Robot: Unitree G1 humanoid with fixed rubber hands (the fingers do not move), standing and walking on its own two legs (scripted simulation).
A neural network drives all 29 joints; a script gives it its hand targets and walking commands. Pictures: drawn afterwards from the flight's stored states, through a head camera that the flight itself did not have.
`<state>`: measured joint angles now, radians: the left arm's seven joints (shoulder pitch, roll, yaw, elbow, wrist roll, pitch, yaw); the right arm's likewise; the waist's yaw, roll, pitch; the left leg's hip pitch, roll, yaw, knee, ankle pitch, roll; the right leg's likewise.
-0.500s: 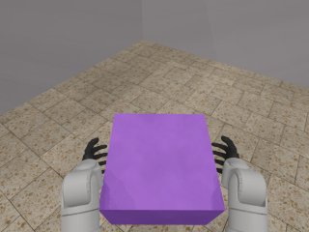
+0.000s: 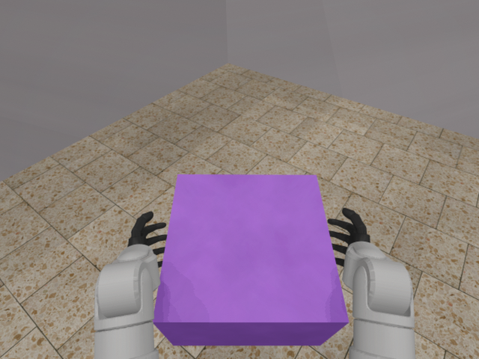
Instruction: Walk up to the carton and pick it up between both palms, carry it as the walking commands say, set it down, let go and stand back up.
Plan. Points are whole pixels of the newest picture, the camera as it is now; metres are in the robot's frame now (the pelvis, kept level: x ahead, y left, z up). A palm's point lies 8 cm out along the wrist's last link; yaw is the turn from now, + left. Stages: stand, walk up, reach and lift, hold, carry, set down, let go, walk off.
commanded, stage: carry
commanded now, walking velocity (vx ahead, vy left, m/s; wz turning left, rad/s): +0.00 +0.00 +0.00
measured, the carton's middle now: (247, 257) +0.31 +0.00 +0.01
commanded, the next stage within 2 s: none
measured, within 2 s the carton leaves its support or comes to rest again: neither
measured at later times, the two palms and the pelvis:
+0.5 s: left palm (190, 293) +0.23 +0.09 +0.05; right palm (413, 297) +0.22 -0.25 +0.05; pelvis -0.06 -0.07 -0.02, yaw -1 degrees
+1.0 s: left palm out of the picture +0.08 -0.04 +0.07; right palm out of the picture +0.09 -0.37 +0.07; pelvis -0.19 -0.20 -0.02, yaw -2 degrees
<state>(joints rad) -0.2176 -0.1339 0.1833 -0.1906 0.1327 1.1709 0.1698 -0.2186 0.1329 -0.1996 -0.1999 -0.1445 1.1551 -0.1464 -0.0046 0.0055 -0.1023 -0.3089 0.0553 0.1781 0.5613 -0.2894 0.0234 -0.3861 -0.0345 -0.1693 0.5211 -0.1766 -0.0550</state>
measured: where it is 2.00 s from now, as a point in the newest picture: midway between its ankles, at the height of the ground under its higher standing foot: outside the picture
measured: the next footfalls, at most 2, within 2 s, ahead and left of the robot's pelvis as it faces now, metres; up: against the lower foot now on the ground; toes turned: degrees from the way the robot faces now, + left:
left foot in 0.64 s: -0.11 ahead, +0.04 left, +0.00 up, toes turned +9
right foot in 0.96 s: -0.13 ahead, -0.36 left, +0.00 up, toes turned -7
